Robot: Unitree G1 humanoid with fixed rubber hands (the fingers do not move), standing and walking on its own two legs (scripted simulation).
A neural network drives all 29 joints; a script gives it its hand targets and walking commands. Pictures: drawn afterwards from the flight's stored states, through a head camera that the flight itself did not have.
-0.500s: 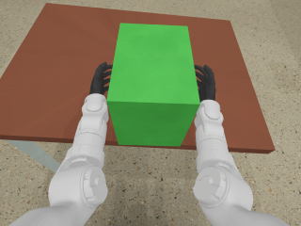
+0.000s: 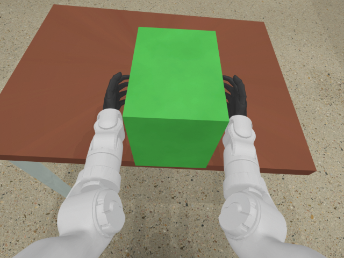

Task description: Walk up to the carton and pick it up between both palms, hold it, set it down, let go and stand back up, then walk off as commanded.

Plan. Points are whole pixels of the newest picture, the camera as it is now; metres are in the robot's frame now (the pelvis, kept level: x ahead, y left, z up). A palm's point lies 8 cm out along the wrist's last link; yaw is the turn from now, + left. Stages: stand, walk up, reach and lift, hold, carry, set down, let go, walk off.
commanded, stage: set down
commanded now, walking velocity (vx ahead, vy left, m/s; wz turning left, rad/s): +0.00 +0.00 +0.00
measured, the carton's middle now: (173, 101) +0.49 +0.05 +0.02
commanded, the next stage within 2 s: none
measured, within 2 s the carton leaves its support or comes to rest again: neither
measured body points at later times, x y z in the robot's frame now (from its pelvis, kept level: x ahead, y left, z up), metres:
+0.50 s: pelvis +0.00 +0.00 +0.00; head +0.09 +0.02 +0.44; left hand +0.43 +0.19 +0.06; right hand +0.45 -0.10 +0.07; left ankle -0.03 +0.09 -0.75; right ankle -0.03 -0.13 -0.75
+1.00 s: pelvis +0.00 +0.00 +0.00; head +0.09 +0.02 +0.44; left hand +0.43 +0.19 +0.04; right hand +0.45 -0.10 +0.07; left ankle -0.03 +0.09 -0.75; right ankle -0.03 -0.13 -0.75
